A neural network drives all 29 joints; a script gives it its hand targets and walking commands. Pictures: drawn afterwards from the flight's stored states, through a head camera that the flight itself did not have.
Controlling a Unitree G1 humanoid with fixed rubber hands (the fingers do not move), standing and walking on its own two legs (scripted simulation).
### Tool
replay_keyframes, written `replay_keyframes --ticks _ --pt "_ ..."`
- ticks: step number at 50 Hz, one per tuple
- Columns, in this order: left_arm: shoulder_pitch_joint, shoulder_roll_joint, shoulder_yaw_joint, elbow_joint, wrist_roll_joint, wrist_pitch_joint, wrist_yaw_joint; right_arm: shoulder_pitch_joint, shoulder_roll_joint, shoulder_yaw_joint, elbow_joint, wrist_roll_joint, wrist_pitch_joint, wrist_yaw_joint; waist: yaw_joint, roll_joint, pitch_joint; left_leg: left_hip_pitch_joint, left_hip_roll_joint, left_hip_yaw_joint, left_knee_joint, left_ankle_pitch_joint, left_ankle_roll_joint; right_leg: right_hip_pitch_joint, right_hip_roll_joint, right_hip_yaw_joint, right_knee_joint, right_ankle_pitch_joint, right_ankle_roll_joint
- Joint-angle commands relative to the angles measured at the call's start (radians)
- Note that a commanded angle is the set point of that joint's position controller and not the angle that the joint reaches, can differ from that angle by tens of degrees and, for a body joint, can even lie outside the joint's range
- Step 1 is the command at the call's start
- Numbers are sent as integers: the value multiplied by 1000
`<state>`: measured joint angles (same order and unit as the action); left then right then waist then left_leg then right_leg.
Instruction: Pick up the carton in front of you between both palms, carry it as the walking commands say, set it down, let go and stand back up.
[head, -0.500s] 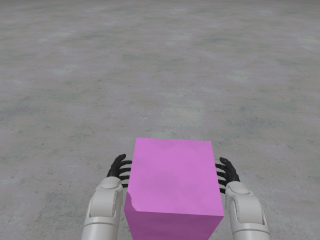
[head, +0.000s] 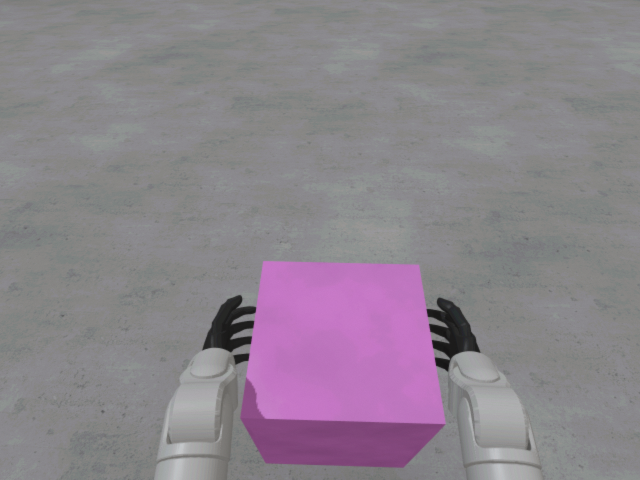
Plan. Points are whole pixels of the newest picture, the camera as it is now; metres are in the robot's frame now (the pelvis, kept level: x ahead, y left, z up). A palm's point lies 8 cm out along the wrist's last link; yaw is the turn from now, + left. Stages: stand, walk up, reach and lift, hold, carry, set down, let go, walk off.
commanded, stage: carry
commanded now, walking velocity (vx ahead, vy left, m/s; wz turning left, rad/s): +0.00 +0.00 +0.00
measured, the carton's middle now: (337, 370) +0.31 +0.00 -0.05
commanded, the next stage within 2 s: none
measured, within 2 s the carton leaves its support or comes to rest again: neither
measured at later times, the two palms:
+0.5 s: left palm (248, 249) +0.48 +0.14 +0.03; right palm (433, 241) +0.49 -0.16 +0.04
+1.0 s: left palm (256, 241) +0.51 +0.13 +0.02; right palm (434, 238) +0.51 -0.16 +0.02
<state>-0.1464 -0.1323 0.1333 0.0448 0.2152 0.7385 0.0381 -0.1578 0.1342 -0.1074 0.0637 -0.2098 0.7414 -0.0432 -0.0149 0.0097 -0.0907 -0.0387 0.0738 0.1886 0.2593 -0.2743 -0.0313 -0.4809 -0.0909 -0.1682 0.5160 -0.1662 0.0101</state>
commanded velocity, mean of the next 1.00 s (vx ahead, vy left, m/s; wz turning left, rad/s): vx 0.00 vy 0.00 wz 0.00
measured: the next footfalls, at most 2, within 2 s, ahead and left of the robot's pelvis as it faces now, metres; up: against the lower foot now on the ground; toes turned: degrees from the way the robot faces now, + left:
right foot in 0.04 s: +0.18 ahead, -0.12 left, +0.00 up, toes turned -5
left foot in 0.36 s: +0.25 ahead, +0.11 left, +0.00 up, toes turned -18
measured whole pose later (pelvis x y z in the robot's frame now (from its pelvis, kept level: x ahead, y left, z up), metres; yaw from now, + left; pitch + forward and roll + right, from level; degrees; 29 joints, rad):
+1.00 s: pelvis +0.22 -0.02 -0.01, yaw +0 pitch +4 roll +0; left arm -0.18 -0.14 0.14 0.12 0.23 0.73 0.04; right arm -0.18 0.14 -0.14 0.11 -0.22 0.73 -0.04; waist 0.00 -0.01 -0.09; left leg -0.31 0.07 0.18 0.55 -0.30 0.00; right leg -0.17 -0.07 -0.20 0.51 -0.40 0.01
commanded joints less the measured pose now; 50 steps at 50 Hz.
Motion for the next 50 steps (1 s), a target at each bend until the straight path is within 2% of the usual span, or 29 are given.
replay_keyframes --ticks 1,2,3,4,5,6,7,8,9,10,13,15,16,17,18,19,20,21,25,27,31,38,45,50 --pt "-390 -826 -502 22 -204 -28 -218 -385 813 490 -27 198 -34 223 9 108 -139 -25 149 -26 74 155 89 206 59 -87 -112 55 2" --pt "-398 -834 -486 46 -202 -31 -222 -384 818 483 -7 190 -34 224 16 73 -166 -115 117 15 213 234 60 361 52 -78 -123 38 -11" --pt "-398 -840 -478 67 -199 -30 -227 -396 819 470 9 187 -34 226 33 -42 -210 -229 77 43 428 132 15 501 -87 89 -168 72 -31" --pt "-375 -840 -456 96 -186 -35 -228 -403 833 481 13 195 -30 231 42 -271 -267 -451 -29 18 656 -80 -27 654 -294 429 -233 146 -158" --pt "-364 -860 -455 117 -202 -46 -234 -407 843 498 24 208 -33 235 43 -309 -252 -558 -43 -67 783 -282 -13 680 -346 515 -254 354 -225" --pt "-380 -884 -462 109 -218 -62 -241 -411 870 513 32 216 -44 239 38 -236 -255 -579 -17 -126 850 -310 3 655 -349 441 -227 544 -232" --pt "-401 -909 -476 94 -230 -81 -245 -421 900 525 35 223 -62 244 36 -157 -278 -556 13 -154 838 -305 18 631 -329 357 -198 640 -218" --pt "-417 -930 -490 77 -234 -99 -249 -425 930 538 29 227 -82 246 31 -95 -290 -521 40 -167 743 -250 22 598 -304 288 -206 613 -182" --pt "-434 -945 -507 66 -241 -114 -253 -434 949 548 17 232 -101 245 27 -91 -297 -468 44 -158 612 -207 19 567 -268 215 -222 567 -144" --pt "-453 -954 -526 52 -251 -128 -256 -439 959 558 6 236 -117 242 26 -116 -299 -419 20 -129 527 -177 13 547 -239 165 -223 571 -130" --pt "-471 -963 -589 -1 -282 -153 -259 -431 968 604 -33 248 -139 230 22 -151 -339 -314 -17 -79 348 -63 8 534 -199 68 -188 580 -125" --pt "-462 -954 -623 -44 -296 -146 -256 -430 961 632 -74 260 -133 226 23 -164 -347 -248 -18 -45 249 79 11 511 -180 30 -153 519 -109" --pt "-464 -945 -637 -72 -301 -136 -252 -429 952 644 -97 266 -123 224 17 -154 -338 -187 -14 -30 162 199 14 475 -163 9 -128 443 -91" --pt "-459 -928 -645 -96 -299 -121 -248 -426 937 647 -115 268 -109 222 16 -137 -320 -131 0 -28 78 303 14 439 -144 3 -108 347 -68" --pt "-444 -906 -639 -106 -290 -104 -242 -419 921 642 -125 266 -91 221 15 -109 -321 -49 50 -52 72 353 20 381 -137 7 -84 239 -47" --pt "-418 -878 -623 -101 -275 -84 -234 -402 895 626 -123 261 -71 222 18 -41 -332 29 146 -128 108 538 30 310 -118 2 -41 106 -23" --pt "-416 -858 -609 -88 -260 -63 -227 -387 873 591 -94 246 -60 223 20 64 -340 15 178 -154 172 640 70 323 -70 30 -76 57 4" --pt "-414 -837 -586 -69 -246 -49 -224 -370 854 553 -58 234 -51 222 15 103 -322 -20 176 -165 165 622 78 350 -70 40 -74 52 11" --pt "-414 -833 -534 16 -217 -35 -228 -340 847 461 42 196 -41 228 17 54 -295 -45 135 -124 234 774 69 364 -79 37 -26 302 17" --pt "-421 -854 -521 39 -216 -38 -232 -357 863 454 59 195 -42 233 16 37 -307 -37 126 -112 262 828 66 362 -73 35 -14 361 22" --pt "-448 -892 -522 48 -228 -46 -239 -410 900 478 44 212 -49 240 16 11 -309 -51 114 -101 283 833 63 373 -65 35 -9 408 28" --pt "-455 -908 -554 6 -250 -53 -238 -438 916 537 -12 241 -55 240 18 -28 -319 -91 81 -77 295 693 46 427 -75 33 0 547 21" --pt "-440 -889 -562 -14 -249 -50 -233 -414 897 540 -24 238 -51 234 19 -20 -320 -83 86 -78 299 661 49 421 -79 33 -2 509 15" --pt "-444 -883 -554 -4 -244 -49 -233 -409 889 523 -11 229 -49 233 18 -27 -304 -104 92 -81 304 544 51 409 -92 37 -11 445 3"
